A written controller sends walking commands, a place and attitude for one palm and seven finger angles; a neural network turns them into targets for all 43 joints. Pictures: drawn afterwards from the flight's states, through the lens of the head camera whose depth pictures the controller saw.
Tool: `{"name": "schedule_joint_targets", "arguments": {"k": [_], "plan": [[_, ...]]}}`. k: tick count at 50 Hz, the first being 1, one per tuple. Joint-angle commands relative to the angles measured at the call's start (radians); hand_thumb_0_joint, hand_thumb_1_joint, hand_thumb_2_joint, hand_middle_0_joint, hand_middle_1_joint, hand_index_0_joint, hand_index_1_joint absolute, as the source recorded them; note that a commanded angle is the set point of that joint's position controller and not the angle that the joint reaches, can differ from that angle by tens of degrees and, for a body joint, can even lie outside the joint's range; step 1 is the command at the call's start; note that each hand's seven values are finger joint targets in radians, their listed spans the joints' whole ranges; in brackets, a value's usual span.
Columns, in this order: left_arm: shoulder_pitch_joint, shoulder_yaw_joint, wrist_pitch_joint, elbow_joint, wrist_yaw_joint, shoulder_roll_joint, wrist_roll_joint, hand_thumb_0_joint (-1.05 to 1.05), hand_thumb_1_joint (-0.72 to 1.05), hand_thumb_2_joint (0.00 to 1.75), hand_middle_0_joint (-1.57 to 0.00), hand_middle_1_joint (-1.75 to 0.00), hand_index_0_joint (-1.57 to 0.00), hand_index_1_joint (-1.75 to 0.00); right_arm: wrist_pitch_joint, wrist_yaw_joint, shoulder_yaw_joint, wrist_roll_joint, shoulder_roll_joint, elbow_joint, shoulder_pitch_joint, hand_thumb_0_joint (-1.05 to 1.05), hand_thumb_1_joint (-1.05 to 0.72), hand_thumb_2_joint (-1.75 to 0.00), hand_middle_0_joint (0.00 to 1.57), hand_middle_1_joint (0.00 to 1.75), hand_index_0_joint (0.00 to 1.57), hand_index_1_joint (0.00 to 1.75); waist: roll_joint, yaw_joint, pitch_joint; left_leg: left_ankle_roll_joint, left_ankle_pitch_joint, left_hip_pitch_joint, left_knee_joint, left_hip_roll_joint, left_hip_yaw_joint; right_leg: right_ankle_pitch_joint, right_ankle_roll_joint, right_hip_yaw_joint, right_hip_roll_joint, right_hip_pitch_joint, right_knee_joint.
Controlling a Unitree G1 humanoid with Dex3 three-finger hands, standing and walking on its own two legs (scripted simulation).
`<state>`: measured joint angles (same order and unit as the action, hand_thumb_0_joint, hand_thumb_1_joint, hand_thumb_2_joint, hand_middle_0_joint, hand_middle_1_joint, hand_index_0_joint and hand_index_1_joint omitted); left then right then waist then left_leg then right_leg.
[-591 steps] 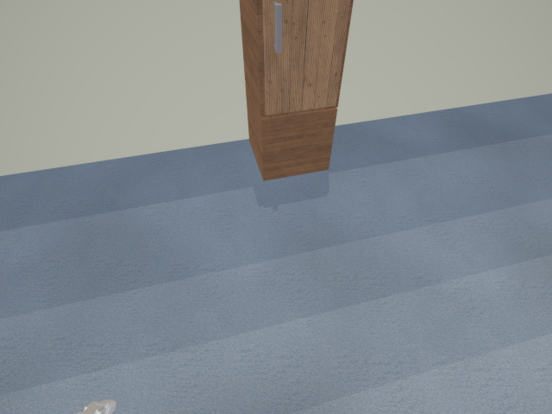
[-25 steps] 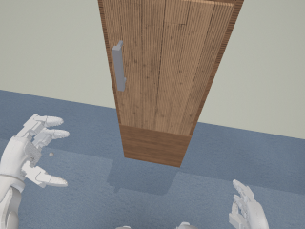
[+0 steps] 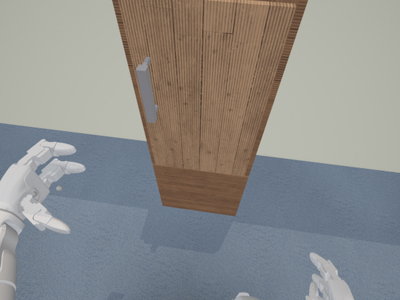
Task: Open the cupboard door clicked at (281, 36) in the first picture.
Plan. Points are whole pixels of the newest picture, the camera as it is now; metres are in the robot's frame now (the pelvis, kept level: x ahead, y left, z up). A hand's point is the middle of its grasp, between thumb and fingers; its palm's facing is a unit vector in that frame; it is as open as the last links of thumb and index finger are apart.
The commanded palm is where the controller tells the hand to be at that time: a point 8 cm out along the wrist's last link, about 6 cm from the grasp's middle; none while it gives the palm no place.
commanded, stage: raise the hand with hooked fingers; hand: left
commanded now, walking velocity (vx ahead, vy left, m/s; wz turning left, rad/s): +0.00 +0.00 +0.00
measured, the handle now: (149, 91) +0.58 +0.16 +0.07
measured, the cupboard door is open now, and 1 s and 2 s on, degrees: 0 0 0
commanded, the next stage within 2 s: move the hooked fingers beside the handle in 0.32 s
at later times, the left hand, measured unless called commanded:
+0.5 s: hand (51, 191) +0.28 +0.28 +0.09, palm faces -0.04 -1.00 -0.03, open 14.0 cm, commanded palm +0.26 +0.32 +0.09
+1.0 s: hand (80, 153) +0.36 +0.26 +0.09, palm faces -0.06 -1.00 -0.02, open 14.0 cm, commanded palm +0.35 +0.31 +0.09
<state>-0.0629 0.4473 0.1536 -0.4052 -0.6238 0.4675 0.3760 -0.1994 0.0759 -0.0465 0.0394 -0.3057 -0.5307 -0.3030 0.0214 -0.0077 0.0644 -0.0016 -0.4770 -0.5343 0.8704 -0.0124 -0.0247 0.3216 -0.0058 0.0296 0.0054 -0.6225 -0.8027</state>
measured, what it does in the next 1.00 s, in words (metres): stands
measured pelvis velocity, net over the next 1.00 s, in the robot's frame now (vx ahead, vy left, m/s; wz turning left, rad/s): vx -0.01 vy -0.01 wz -0.01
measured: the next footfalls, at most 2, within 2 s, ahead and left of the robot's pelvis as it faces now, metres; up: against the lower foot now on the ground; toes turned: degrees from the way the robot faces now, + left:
none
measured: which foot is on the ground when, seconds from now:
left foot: down 0.00-1.00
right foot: down 0.00-1.00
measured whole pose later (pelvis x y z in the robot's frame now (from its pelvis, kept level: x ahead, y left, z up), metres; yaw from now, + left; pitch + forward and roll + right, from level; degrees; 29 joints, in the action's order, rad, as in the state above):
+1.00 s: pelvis -0.01 -0.01 -0.01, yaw +0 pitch +11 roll -1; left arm -0.43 0.46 0.22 -0.76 -0.58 0.54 0.28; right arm -0.13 0.07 -0.06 0.03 -0.31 -0.54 -0.35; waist 0.01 -0.05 0.06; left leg 0.01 -0.47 -0.64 0.91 -0.02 -0.02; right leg 0.31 0.00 0.02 0.00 -0.73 -0.84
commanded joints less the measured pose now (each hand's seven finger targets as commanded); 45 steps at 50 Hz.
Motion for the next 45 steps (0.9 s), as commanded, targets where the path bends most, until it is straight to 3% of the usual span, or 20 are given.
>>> {"name": "schedule_joint_targets", "arguments": {"k": [1, 6, 9, 14, 17, 20, 23, 24, 26, 29, 31, 34, 36, 37, 38, 39, 42, 44, 45], "plan": [[-0.186, 0.153, 0.120, 0.247, 0.022, 0.294, 0.047, 0.00, -0.50, 0.30, -0.30, -1.20, -0.30, -1.20, -0.059, 0.001, 0.060, 0.000, -0.124, 0.151, 0.037, 0.00, -0.90, -0.90, 0.20, 0.30, 0.20, 0.30, 0.037, 0.022, 0.286, -0.008, 0.384, 0.000, -0.131, 0.023, 0.016, -0.242, 0.035, -0.006, -0.026, 0.287, 0.062], [-0.205, 0.113, 0.111, 0.211, 0.042, 0.264, 0.023, 0.00, -0.50, 0.30, -0.30, -1.20, -0.30, -1.20, -0.049, 0.004, 0.056, 0.005, -0.119, 0.147, 0.043, 0.00, -0.90, -0.90, 0.20, 0.30, 0.20, 0.30, 0.133, 0.013, 0.220, -0.005, 0.305, 0.003, -0.152, 0.023, 0.021, -0.152, 0.038, -0.002, -0.022, 0.231, 0.078], [-0.212, 0.080, 0.093, 0.218, 0.027, 0.248, 0.016, 0.00, -0.50, 0.30, -0.30, -1.20, -0.30, -1.20, -0.048, 0.008, 0.058, 0.006, -0.126, 0.155, 0.040, 0.00, -0.90, -0.90, 0.20, 0.30, 0.20, 0.30, 0.080, 0.001, 0.221, -0.013, 0.290, 0.004, -0.152, 0.023, 0.013, -0.133, 0.037, -0.003, -0.026, 0.227, 0.088], [-0.234, 0.105, 0.094, 0.218, 0.017, 0.278, 0.028, 0.00, -0.50, 0.30, -0.30, -1.20, -0.30, -1.20, -0.050, 0.014, 0.054, 0.006, -0.129, 0.156, 0.045, 0.00, -0.90, -0.90, 0.20, 0.30, 0.20, 0.30, 0.046, 0.001, 0.220, -0.012, 0.268, -0.004, -0.151, 0.023, 0.008, -0.111, 0.036, -0.004, -0.030, 0.231, 0.092], [-0.233, 0.106, 0.103, 0.185, 0.018, 0.260, 0.035, 0.00, -0.50, 0.30, -0.30, -1.20, -0.30, -1.20, -0.051, 0.016, 0.052, 0.008, -0.126, 0.150, 0.048, 0.00, -0.90, -0.90, 0.20, 0.30, 0.20, 0.30, 0.027, 0.000, 0.211, -0.010, 0.247, -0.013, -0.156, 0.022, 0.005, -0.091, 0.033, -0.001, -0.027, 0.222, 0.094], [-0.255, 0.099, 0.107, 0.214, 0.016, 0.274, 0.025, 0.00, -0.50, 0.30, -0.30, -1.20, -0.30, -1.20, -0.055, 0.015, 0.048, 0.005, -0.123, 0.151, 0.050, 0.00, -0.90, -0.90, 0.20, 0.30, 0.20, 0.30, 0.098, 0.007, 0.237, -0.006, 0.274, 0.012, -0.154, 0.023, 0.007, -0.118, 0.038, 0.000, -0.026, 0.224, 0.080], [-0.287, 0.061, 0.095, 0.169, 0.018, 0.241, 0.016, 0.00, -0.50, 0.30, -0.30, -1.20, -0.30, -1.20, -0.055, 0.019, 0.049, 0.009, -0.125, 0.139, 0.044, 0.00, -0.90, -0.90, 0.20, 0.30, 0.20, 0.30, 0.065, -0.011, 0.205, -0.007, 0.246, -0.004, -0.155, 0.021, 0.005, -0.099, 0.031, 0.004, -0.025, 0.194, 0.086], [-0.343, 0.056, 0.095, 0.160, 0.015, 0.249, 0.017, 0.00, -0.50, 0.30, -0.30, -1.20, -0.30, -1.20, -0.052, 0.023, 0.046, 0.006, -0.131, 0.135, 0.039, 0.00, -0.90, -0.90, 0.20, 0.30, 0.20, 0.30, 0.041, -0.021, 0.189, -0.008, 0.238, -0.015, -0.149, 0.021, 0.001, -0.086, 0.035, 0.002, -0.031, 0.187, 0.085], [-0.418, 0.042, 0.090, 0.105, 0.013, 0.251, 0.006, 0.00, -0.50, 0.30, -0.30, -1.20, -0.30, -1.20, -0.047, 0.030, 0.046, 0.009, -0.133, 0.121, 0.036, 0.00, -0.90, -0.90, 0.20, 0.30, 0.20, 0.30, 0.049, -0.036, 0.174, -0.008, 0.201, -0.024, -0.147, 0.020, 0.002, -0.050, 0.032, -0.002, -0.025, 0.161, 0.093], [-0.495, 0.058, 0.098, 0.053, 0.016, 0.295, -0.006, 0.00, -0.50, 0.30, -0.30, -1.20, -0.30, -1.20, -0.042, 0.035, 0.046, 0.006, -0.140, 0.112, 0.021, 0.00, -0.90, -0.90, 0.20, 0.30, 0.20, 0.30, 0.041, -0.032, 0.189, -0.007, 0.190, -0.040, -0.139, 0.021, 0.000, -0.023, 0.037, -0.010, -0.025, 0.162, 0.088], [-0.526, 0.049, 0.110, 0.051, 0.016, 0.294, -0.018, 0.00, -0.50, 0.30, -0.30, -1.20, -0.30, -1.20, -0.041, 0.033, 0.046, 0.004, -0.133, 0.112, 0.018, 0.00, -0.90, -0.90, 0.20, 0.30, 0.20, 0.30, 0.068, -0.029, 0.259, -0.006, 0.222, -0.024, -0.134, 0.023, 0.005, -0.067, 0.036, -0.017, -0.018, 0.190, 0.076], [-0.595, 0.044, 0.129, 0.046, 0.022, 0.308, -0.026, 0.00, -0.50, 0.30, -0.30, -1.20, -0.30, -1.20, -0.037, 0.030, 0.046, 0.002, -0.134, 0.109, 0.008, 0.00, -0.90, -0.90, 0.20, 0.30, 0.20, 0.30, 0.101, -0.027, 0.292, -0.001, 0.252, -0.007, -0.131, 0.021, -0.001, -0.095, 0.042, -0.008, -0.023, 0.185, 0.056], [-0.569, 0.057, 0.122, -0.002, 0.025, 0.312, -0.028, 0.00, -0.50, 0.30, -0.30, -1.20, -0.30, -1.20, -0.029, 0.025, 0.046, 0.002, -0.133, 0.107, -0.002, 0.00, -0.90, -0.90, 0.20, 0.30, 0.20, 0.30, 0.077, -0.025, 0.311, -0.003, 0.277, -0.021, -0.126, 0.020, 0.008, -0.137, 0.037, -0.012, -0.020, 0.205, 0.055], [-0.556, 0.086, 0.122, -0.020, 0.030, 0.341, -0.033, 0.00, -0.50, 0.30, -0.30, -1.20, -0.30, -1.20, -0.025, 0.023, 0.049, 0.001, -0.138, 0.105, -0.011, 0.00, -0.90, -0.90, 0.20, 0.30, 0.20, 0.30, 0.066, -0.015, 0.327, 0.000, 0.294, -0.033, -0.128, 0.019, 0.005, -0.156, 0.037, -0.011, -0.018, 0.221, 0.048], [-0.527, 0.090, 0.115, -0.041, 0.032, 0.333, -0.031, 0.00, -0.50, 0.30, -0.30, -1.20, -0.30, -1.20, -0.021, 0.018, 0.048, 0.000, -0.135, 0.111, -0.009, 0.00, -0.90, -0.90, 0.20, 0.30, 0.20, 0.30, 0.079, -0.008, 0.321, 0.000, 0.297, -0.044, -0.129, 0.021, 0.011, -0.164, 0.038, -0.013, -0.017, 0.225, 0.048], [-0.520, 0.107, 0.112, -0.056, 0.032, 0.357, -0.031, 0.00, -0.50, 0.30, -0.30, -1.20, -0.30, -1.20, -0.016, 0.014, 0.048, -0.001, -0.141, 0.114, -0.015, 0.00, -0.90, -0.90, 0.20, 0.30, 0.20, 0.30, 0.054, -0.002, 0.324, -0.001, 0.312, -0.056, -0.122, 0.021, 0.010, -0.177, 0.042, -0.013, -0.022, 0.240, 0.041], [-0.574, 0.075, 0.092, -0.123, 0.039, 0.333, -0.046, 0.00, -0.50, 0.30, -0.30, -1.20, -0.30, -1.20, 0.004, 0.006, 0.047, 0.003, -0.145, 0.113, -0.023, 0.00, -0.90, -0.90, 0.20, 0.30, 0.20, 0.30, 0.022, -0.027, 0.266, -0.006, 0.248, -0.112, -0.128, 0.020, 0.023, -0.135, 0.031, -0.023, -0.016, 0.203, 0.059], [-0.636, 0.095, 0.100, -0.149, 0.040, 0.370, -0.049, 0.00, -0.50, 0.30, -0.30, -1.20, -0.30, -1.20, 0.013, 0.004, 0.049, 0.000, -0.151, 0.113, -0.036, 0.00, -0.90, -0.90, 0.20, 0.30, 0.20, 0.30, 0.021, -0.032, 0.254, -0.007, 0.236, -0.135, -0.117, 0.020, 0.026, -0.117, 0.035, -0.037, -0.018, 0.205, 0.060], [-0.655, 0.104, 0.108, -0.143, 0.039, 0.391, -0.057, 0.00, -0.50, 0.30, -0.30, -1.20, -0.30, -1.20, 0.019, 0.002, 0.051, -0.001, -0.152, 0.113, -0.045, 0.00, -0.90, -0.90, 0.20, 0.30, 0.20, 0.30, 0.035, -0.031, 0.283, -0.009, 0.242, -0.132, -0.115, 0.020, 0.028, -0.129, 0.034, -0.041, -0.018, 0.215, 0.057]]}}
